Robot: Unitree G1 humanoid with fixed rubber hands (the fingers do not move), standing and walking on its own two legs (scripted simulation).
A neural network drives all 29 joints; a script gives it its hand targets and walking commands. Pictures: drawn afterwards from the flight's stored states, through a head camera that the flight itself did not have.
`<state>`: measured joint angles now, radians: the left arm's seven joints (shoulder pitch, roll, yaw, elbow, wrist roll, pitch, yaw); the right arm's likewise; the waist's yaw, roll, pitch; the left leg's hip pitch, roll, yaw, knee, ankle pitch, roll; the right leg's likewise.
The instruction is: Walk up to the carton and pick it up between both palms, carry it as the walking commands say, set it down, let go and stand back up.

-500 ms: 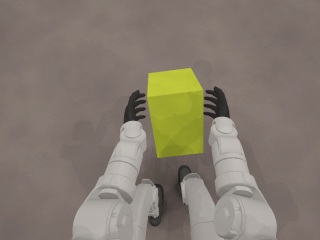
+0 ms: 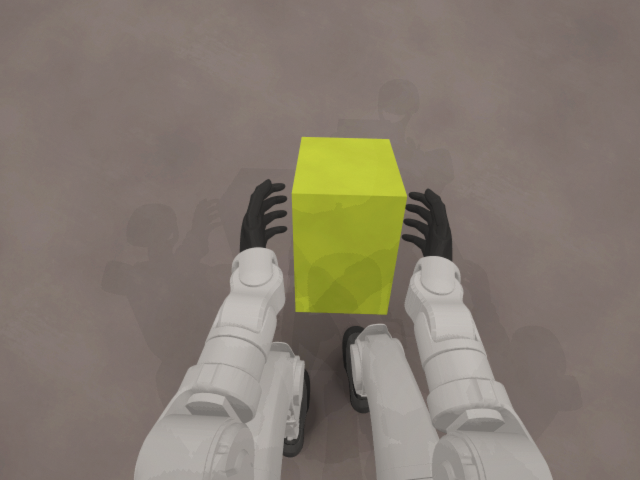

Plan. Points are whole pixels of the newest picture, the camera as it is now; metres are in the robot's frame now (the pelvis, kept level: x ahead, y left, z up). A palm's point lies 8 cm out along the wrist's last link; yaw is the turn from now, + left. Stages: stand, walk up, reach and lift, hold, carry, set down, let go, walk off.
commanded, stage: set down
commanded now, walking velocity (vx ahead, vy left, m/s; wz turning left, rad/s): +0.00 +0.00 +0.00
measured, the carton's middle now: (343, 223) +0.45 -0.04 -0.24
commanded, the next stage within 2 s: none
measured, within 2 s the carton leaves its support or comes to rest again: neither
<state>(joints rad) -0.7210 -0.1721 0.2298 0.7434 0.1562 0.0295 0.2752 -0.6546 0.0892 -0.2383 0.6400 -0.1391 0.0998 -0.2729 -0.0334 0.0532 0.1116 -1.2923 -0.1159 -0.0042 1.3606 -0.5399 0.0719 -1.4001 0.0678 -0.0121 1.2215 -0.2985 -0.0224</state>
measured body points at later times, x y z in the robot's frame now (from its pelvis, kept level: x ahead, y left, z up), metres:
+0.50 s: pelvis -0.03 +0.02 -0.07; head +0.28 +0.01 +0.26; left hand +0.45 +0.08 -0.20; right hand +0.42 -0.15 -0.21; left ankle +0.04 +0.07 -0.60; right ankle +0.13 -0.10 -0.60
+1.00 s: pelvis -0.06 +0.00 -0.13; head +0.28 +0.00 +0.15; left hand +0.46 +0.09 -0.28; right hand +0.45 -0.14 -0.28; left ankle +0.04 +0.07 -0.60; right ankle +0.13 -0.10 -0.60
